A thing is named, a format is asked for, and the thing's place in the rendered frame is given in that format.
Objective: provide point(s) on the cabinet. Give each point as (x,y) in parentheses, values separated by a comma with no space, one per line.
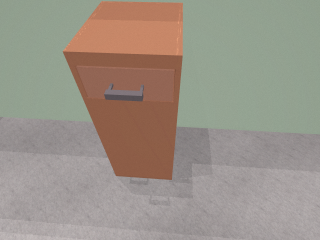
(138,136)

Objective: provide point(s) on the drawer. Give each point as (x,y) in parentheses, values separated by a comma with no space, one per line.
(158,83)

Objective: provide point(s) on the handle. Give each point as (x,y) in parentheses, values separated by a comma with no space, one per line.
(124,95)

